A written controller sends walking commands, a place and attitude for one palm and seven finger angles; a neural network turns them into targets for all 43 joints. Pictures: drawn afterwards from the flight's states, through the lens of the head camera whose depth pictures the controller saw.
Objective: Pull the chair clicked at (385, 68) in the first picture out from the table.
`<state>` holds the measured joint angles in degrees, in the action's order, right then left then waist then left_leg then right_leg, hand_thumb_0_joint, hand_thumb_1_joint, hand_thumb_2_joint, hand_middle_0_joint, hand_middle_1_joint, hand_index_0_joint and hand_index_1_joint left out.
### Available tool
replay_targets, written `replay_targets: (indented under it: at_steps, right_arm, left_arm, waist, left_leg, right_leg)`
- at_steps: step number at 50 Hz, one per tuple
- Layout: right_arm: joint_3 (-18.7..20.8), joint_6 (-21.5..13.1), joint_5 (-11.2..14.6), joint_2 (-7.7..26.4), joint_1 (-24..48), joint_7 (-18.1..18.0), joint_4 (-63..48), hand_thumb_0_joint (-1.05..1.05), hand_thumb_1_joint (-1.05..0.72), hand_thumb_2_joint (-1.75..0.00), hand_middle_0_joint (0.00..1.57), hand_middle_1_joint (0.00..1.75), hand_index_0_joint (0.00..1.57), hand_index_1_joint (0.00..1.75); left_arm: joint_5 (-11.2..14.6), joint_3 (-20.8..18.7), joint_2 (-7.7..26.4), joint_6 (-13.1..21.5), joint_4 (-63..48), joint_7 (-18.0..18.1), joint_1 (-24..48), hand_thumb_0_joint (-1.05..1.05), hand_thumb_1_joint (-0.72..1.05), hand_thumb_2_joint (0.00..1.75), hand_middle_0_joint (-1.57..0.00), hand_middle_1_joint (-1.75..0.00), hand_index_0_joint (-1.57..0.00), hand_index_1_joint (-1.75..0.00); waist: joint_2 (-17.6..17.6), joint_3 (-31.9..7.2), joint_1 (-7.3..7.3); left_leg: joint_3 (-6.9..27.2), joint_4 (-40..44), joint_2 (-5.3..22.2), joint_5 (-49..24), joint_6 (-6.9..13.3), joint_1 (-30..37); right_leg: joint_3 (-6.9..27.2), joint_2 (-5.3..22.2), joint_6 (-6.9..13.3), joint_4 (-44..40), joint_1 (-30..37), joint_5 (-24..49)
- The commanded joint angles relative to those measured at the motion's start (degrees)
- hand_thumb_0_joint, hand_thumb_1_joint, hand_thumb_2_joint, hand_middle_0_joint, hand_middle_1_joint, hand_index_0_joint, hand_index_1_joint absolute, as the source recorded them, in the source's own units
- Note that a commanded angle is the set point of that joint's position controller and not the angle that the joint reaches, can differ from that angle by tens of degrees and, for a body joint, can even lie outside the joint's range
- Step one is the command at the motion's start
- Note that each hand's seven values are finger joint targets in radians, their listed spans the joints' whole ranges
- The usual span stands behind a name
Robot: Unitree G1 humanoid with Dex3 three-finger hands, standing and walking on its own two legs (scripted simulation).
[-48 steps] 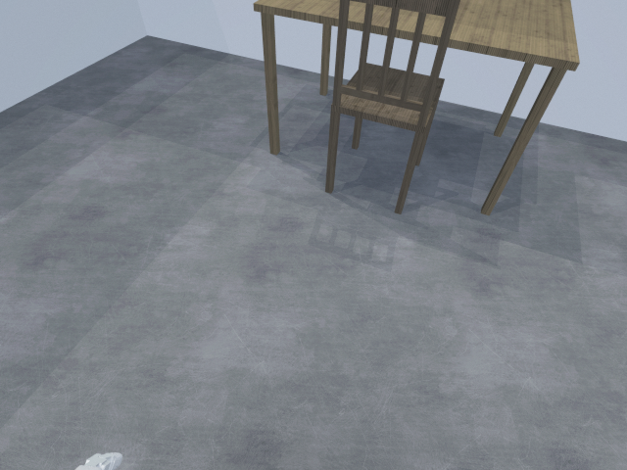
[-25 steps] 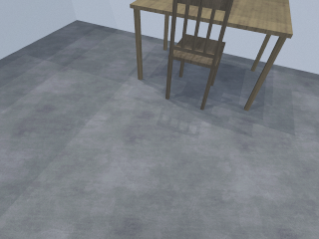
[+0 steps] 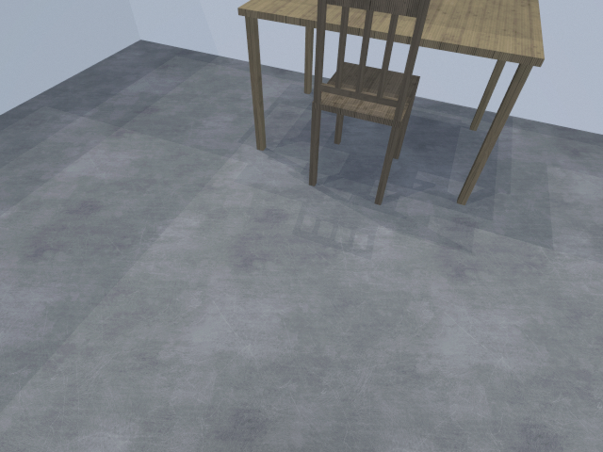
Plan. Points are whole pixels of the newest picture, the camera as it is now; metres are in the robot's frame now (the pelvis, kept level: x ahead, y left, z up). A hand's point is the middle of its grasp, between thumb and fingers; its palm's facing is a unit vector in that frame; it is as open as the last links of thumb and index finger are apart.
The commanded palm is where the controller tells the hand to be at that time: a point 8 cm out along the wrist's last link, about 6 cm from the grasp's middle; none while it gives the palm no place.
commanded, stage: look at it before walking up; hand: left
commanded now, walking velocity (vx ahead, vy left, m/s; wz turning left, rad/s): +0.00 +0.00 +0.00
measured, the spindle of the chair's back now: (363, 53) +1.42 -0.15 -0.08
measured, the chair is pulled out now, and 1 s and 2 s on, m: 0.00 0.00 0.00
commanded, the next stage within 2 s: walk to a spot facing it in 0.48 s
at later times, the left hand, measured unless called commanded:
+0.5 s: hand out of the picture +0.08 +0.24 -0.16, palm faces -0.03 -0.94 -0.33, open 7.4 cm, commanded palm none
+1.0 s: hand out of the picture +0.06 +0.20 -0.19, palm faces -0.02 -0.99 -0.15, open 7.4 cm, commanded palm none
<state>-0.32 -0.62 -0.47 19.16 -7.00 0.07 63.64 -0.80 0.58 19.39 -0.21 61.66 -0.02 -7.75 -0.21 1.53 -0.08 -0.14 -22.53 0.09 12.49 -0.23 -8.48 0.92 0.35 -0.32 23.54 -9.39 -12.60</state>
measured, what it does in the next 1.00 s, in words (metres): lifts its right foot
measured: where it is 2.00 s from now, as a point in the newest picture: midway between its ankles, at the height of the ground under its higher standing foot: (307, 370)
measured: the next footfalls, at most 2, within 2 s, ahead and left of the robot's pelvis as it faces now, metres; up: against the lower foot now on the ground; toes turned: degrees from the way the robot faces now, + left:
right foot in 1.22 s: +0.33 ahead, -0.13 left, +0.00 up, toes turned -9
left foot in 1.64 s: +0.47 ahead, +0.12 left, +0.00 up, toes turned +14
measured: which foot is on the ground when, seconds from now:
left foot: down 0.00-1.00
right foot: down 0.00-0.88, up 0.90-1.00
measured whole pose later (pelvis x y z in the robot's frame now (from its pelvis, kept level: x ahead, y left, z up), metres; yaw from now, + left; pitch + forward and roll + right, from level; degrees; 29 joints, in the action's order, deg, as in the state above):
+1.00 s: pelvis +0.09 +0.02 -0.01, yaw -1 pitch +0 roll -1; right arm 0.2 -4.3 -1.3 8.0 -23.6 -1.1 64.5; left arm -1.5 -1.5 11.1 -1.2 64.1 -0.9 -19.8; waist -2.1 1.2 1.3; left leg -3.2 -26.7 0.7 22.8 1.4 -3.8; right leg -2.9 1.7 0.8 58.2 -22.4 -26.2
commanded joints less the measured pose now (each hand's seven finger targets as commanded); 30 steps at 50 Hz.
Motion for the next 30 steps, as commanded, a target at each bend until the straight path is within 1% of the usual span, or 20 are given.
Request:
replay_targets:
  at_steps: [1, 5, 8, 9, 10, 12, 14, 17, 18, 20, 21, 22, 23, 26, 29, 30]
  right_arm:
    - [2.28, -1.26, -0.04, 11.74, 2.75, -0.66, -3.61, 0.00, -0.90, -0.90, 0.20, 0.30, 0.20, 0.30]
    - [2.33, -1.43, -0.02, 11.70, 2.56, -0.70, -3.59, 0.00, -0.90, -0.90, 0.20, 0.30, 0.20, 0.30]
    - [2.33, -1.33, 0.01, 11.61, 2.92, -0.74, -3.61, 0.00, -0.90, -0.90, 0.20, 0.30, 0.20, 0.30]
    - [2.30, -1.28, 0.03, 11.59, 2.85, -0.75, -3.66, 0.00, -0.90, -0.90, 0.20, 0.30, 0.20, 0.30]
    - [2.28, -1.31, 0.02, 11.66, 2.87, -0.74, -3.60, 0.00, -0.90, -0.90, 0.20, 0.30, 0.20, 0.30]
    - [2.37, -1.31, 0.07, 11.61, 2.86, -0.76, -3.66, 0.00, -0.90, -0.90, 0.20, 0.30, 0.20, 0.30]
    - [2.33, -1.35, 0.04, 11.58, 2.69, -0.80, -3.53, 0.00, -0.90, -0.90, 0.20, 0.30, 0.20, 0.30]
    - [2.26, -1.23, 0.09, 11.68, 3.19, -0.80, -3.49, 0.00, -0.90, -0.90, 0.20, 0.30, 0.20, 0.30]
    - [2.28, -1.26, 0.06, 11.58, 2.91, -0.81, -3.41, 0.00, -0.90, -0.90, 0.20, 0.30, 0.20, 0.30]
    - [2.23, -1.26, 0.02, 11.60, 3.00, -0.83, -3.43, 0.00, -0.90, -0.90, 0.20, 0.30, 0.20, 0.30]
    - [2.21, -1.33, 0.05, 11.65, 2.75, -0.84, -3.37, 0.00, -0.90, -0.90, 0.20, 0.30, 0.20, 0.30]
    - [2.22, -1.25, 0.11, 11.65, 3.10, -0.84, -3.44, 0.00, -0.90, -0.90, 0.20, 0.30, 0.20, 0.30]
    - [2.25, -1.30, 0.03, 11.74, 3.01, -0.88, -3.49, 0.00, -0.90, -0.90, 0.20, 0.30, 0.20, 0.30]
    - [2.24, -1.34, 0.08, 11.62, 2.80, -0.88, -3.36, 0.00, -0.90, -0.90, 0.20, 0.30, 0.20, 0.30]
    - [2.17, -1.26, 0.10, 11.67, 2.94, -0.86, -3.35, 0.00, -0.90, -0.90, 0.20, 0.30, 0.20, 0.30]
    - [1.02, -0.78, -0.18, 7.04, 0.99, -0.68, -2.34, 0.00, -0.90, -0.90, 0.20, 0.30, 0.20, 0.30]
  left_arm:
    - [0.20, -2.32, 11.72, 1.53, -3.54, 0.71, 2.49, 0.00, 0.90, 0.90, -0.20, -0.30, -0.20, -0.30]
    - [0.19, -2.35, 11.57, 1.60, -3.66, 0.75, 2.55, 0.00, 0.90, 0.90, -0.20, -0.30, -0.20, -0.30]
    - [0.18, -2.33, 11.50, 1.65, -3.50, 0.76, 2.36, 0.00, 0.90, 0.90, -0.20, -0.30, -0.20, -0.30]
    - [0.17, -2.36, 11.55, 1.64, -3.51, 0.74, 2.49, 0.00, 0.90, 0.90, -0.20, -0.30, -0.20, -0.30]
    - [0.20, -2.31, 11.48, 1.66, -3.45, 0.74, 2.24, 0.00, 0.90, 0.90, -0.20, -0.30, -0.20, -0.30]
    - [0.19, -2.40, 11.59, 1.82, -3.44, 0.78, 1.98, 0.00, 0.90, 0.90, -0.20, -0.30, -0.20, -0.30]
    - [0.22, -2.38, 11.61, 1.82, -3.44, 0.83, 2.22, 0.00, 0.90, 0.90, -0.20, -0.30, -0.20, -0.30]
    - [0.21, -2.37, 11.48, 1.73, -3.26, 0.80, 2.00, 0.00, 0.90, 0.90, -0.20, -0.30, -0.20, -0.30]
    - [0.20, -2.41, 11.59, 1.73, -3.23, 0.80, 2.07, 0.00, 0.90, 0.90, -0.20, -0.30, -0.20, -0.30]
    - [0.20, -2.37, 11.51, 1.70, -3.22, 0.78, 2.22, 0.00, 0.90, 0.90, -0.20, -0.30, -0.20, -0.30]
    - [0.20, -2.39, 11.56, 1.71, -3.12, 0.78, 2.14, 0.00, 0.90, 0.90, -0.20, -0.30, -0.20, -0.30]
    - [0.19, -2.41, 11.45, 1.71, -3.08, 0.79, 1.98, 0.00, 0.90, 0.90, -0.20, -0.30, -0.20, -0.30]
    - [0.20, -2.40, 11.50, 1.72, -3.00, 0.76, 1.94, 0.00, 0.90, 0.90, -0.20, -0.30, -0.20, -0.30]
    - [0.23, -2.39, 11.58, 1.79, -3.05, 0.79, 2.00, 0.00, 0.90, 0.90, -0.20, -0.30, -0.20, -0.30]
    - [0.19, -2.35, 11.50, 1.68, -3.02, 0.76, 2.00, 0.00, 0.90, 0.90, -0.20, -0.30, -0.20, -0.30]
    - [0.31, -1.47, 6.86, 1.12, -1.84, 0.92, -0.29, 0.00, 0.90, 0.90, -0.20, -0.30, -0.20, -0.30]
  waist:
    - [-0.13, -2.41, 0.01]
    - [-0.10, -3.78, 0.04]
    - [-0.13, -3.17, -0.02]
    - [-0.69, -2.77, 0.08]
    - [-0.13, -3.27, 0.00]
    - [-0.46, -4.32, 0.04]
    - [-0.30, -4.39, 0.18]
    - [0.00, -3.05, -0.02]
    - [-0.08, -3.54, 0.10]
    - [0.00, -3.04, 0.07]
    - [0.09, -3.79, 0.05]
    - [-0.25, -3.16, -0.10]
    - [0.33, -3.39, 0.02]
    - [-0.02, -4.01, 0.05]
    - [0.16, -2.99, -0.02]
    - [-0.58, -4.42, 0.01]
  left_leg:
    - [5.40, 4.28, 6.45, -4.78, 1.87, 0.03]
    - [5.34, 4.08, 6.73, -7.29, 1.89, 0.90]
    - [5.10, 3.91, 6.68, -7.51, 1.80, 1.16]
    - [5.11, 4.07, 6.70, -7.04, 1.77, 0.87]
    - [5.04, 3.99, 6.68, -7.24, 1.79, 1.24]
    - [4.82, 3.37, 6.72, -8.89, 1.70, 2.17]
    - [4.78, 3.64, 6.85, -9.63, 1.62, 2.19]
    - [4.84, 4.02, 6.83, -8.58, 1.62, 1.94]
    - [4.74, 4.07, 6.91, -8.51, 1.57, 2.00]
    - [4.89, 4.36, 6.92, -8.59, 1.59, 1.99]
    - [4.89, 4.30, 6.96, -9.19, 1.60, 2.17]
    - [4.97, 4.25, 6.91, -8.93, 1.63, 2.24]
    - [4.81, 4.23, 6.97, -9.21, 1.61, 2.46]
    - [4.68, 4.19, 7.07, -10.26, 1.54, 2.79]
    - [4.78, 4.65, 7.05, -9.03, 1.55, 2.37]
    - [4.03, 4.19, 6.87, -6.14, 0.96, 2.64]
  right_leg:
    - [6.19, 6.34, 2.13, -4.59, -0.46, 4.21]
    - [5.72, 6.38, 2.09, -3.90, 0.58, 7.08]
    - [5.85, 6.45, 2.17, -4.08, 0.06, 7.89]
    - [5.91, 6.42, 2.15, -4.28, 0.00, 7.46]
    - [6.09, 6.52, 2.20, -4.40, 0.25, 7.67]
    - [6.07, 6.59, 2.31, -4.15, 0.74, 10.00]
    - [5.96, 6.61, 2.30, -3.92, 1.24, 11.07]
    - [5.93, 6.44, 2.22, -4.46, 0.43, 9.65]
    - [5.96, 6.48, 2.22, -4.45, 0.86, 9.55]
    - [5.99, 6.39, 2.21, -4.55, 0.66, 9.52]
    - [5.78, 6.46, 2.17, -4.40, 1.34, 10.06]
    - [5.94, 6.33, 2.16, -4.63, 0.77, 9.79]
    - [5.95, 6.49, 2.23, -4.60, 0.78, 10.19]
    - [5.91, 6.53, 2.22, -4.47, 1.65, 11.73]
    - [5.75, 6.40, 2.05, -4.79, 1.04, 10.00]
    - [5.31, 6.28, 1.41, -4.74, 1.67, 6.17]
